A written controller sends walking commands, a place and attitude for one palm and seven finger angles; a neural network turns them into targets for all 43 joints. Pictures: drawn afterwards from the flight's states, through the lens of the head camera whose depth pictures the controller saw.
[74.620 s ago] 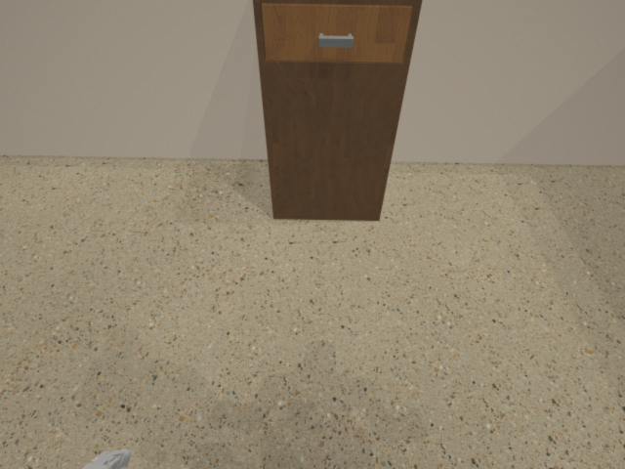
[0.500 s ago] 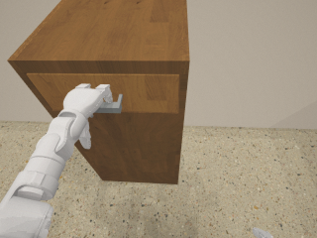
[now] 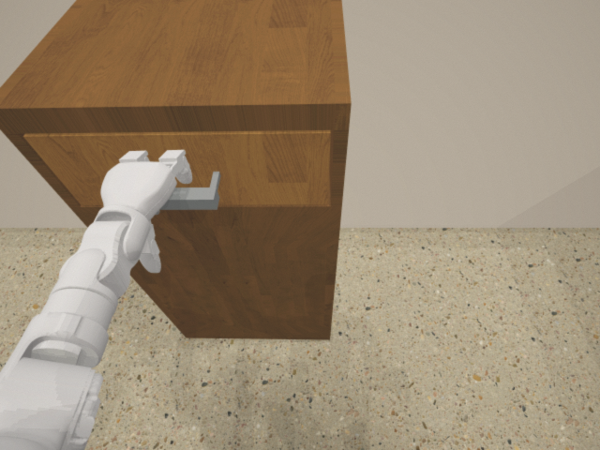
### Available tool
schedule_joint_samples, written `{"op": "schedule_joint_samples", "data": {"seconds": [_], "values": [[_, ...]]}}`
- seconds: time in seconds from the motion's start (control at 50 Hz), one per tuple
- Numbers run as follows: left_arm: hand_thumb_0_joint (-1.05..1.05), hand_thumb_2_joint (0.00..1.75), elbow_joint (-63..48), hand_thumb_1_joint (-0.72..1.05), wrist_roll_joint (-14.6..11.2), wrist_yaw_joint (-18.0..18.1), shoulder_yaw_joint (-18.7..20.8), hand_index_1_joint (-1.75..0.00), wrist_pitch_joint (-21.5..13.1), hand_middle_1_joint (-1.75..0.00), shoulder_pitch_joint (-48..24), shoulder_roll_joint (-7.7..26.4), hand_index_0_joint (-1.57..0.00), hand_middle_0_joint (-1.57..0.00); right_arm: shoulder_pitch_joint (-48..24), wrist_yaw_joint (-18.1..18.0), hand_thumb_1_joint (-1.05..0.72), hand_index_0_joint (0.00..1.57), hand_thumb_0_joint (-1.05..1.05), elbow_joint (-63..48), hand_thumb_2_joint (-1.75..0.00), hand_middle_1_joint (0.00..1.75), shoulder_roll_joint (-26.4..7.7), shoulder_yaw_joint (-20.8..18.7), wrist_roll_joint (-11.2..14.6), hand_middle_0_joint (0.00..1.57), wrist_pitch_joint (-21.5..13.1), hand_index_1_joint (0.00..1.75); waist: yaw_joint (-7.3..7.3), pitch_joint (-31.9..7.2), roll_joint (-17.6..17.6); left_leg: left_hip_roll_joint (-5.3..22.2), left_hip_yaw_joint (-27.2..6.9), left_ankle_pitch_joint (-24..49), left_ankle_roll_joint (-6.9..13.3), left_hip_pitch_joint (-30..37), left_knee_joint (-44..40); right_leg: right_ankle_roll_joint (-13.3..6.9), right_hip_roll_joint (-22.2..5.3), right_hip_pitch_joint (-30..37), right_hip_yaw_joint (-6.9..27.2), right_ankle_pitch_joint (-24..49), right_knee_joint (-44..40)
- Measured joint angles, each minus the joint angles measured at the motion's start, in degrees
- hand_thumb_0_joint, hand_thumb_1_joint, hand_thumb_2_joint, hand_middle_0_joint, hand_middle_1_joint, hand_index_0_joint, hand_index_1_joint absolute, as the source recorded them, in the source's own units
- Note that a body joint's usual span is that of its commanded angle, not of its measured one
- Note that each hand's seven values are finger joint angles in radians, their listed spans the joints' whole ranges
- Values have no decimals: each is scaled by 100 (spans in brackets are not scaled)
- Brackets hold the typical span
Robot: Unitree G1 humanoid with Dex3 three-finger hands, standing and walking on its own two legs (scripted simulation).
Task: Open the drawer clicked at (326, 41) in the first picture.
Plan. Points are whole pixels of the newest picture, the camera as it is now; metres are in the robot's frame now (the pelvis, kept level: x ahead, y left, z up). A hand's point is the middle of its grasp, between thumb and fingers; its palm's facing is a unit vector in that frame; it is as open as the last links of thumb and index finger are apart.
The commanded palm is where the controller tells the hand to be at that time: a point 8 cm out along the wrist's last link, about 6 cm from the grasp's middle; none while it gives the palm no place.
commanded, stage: lower the fingers behind the handle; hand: left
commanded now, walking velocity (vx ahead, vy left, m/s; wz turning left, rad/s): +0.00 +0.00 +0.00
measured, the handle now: (185, 188) +0.47 +0.21 +0.05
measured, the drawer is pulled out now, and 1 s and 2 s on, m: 0.00 0.00 0.01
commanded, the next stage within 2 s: close the thumb around the handle in 0.84 s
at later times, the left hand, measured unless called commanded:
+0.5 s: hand (162, 225) +0.42 +0.24 +0.03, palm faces -0.05 -0.02 -1.00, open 13.9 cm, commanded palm +0.40 +0.23 +0.09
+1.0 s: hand (163, 224) +0.42 +0.24 +0.03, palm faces -0.05 -0.02 -1.00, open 13.8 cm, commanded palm +0.40 +0.24 +0.09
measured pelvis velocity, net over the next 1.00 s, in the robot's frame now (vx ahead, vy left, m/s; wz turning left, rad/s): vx -0.01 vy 0.00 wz -0.01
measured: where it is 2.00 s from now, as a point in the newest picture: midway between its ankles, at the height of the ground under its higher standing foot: outside the picture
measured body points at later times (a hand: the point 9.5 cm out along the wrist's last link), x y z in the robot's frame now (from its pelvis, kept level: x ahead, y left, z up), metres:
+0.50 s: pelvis -0.01 +0.00 -0.01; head +0.06 -0.01 +0.44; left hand +0.41 +0.23 +0.08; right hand +0.08 -0.26 -0.14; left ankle -0.06 +0.10 -0.73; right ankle +0.01 -0.12 -0.73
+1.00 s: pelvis -0.01 +0.00 -0.01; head +0.07 -0.02 +0.44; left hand +0.42 +0.23 +0.08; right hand +0.07 -0.27 -0.14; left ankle -0.06 +0.10 -0.73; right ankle +0.01 -0.12 -0.73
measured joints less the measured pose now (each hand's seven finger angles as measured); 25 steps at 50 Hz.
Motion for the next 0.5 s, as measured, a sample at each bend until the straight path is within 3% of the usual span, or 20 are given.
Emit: {"op": "schedule_joint_samples", "data": {"seconds": [0.22, 0.5], "values": [[0, 30, -113, -49, 128, 403, 12, -120, 76, -120, 334, -168, -32, -29, -100, 104, -91, 20, 1, -8, -90, 29, -72, -129, -28, 20, -9, 30, 8, -66, -11, 2, 18, -55, 23, -203, 164, 24, -1, -178, 20, -7, 93], [0, 30, 472, -49, 239, 669, -5, -120, 165, -120, -39, -242, -31, -31, -168, 67, -91, 20, 0, -13, -90, 29, 34, -35, -58, 20, -102, 30, -55, -91, -21, -2, 4, -107, 27, -472, 382, 17, -15, -433, 9, -48, 288]]}}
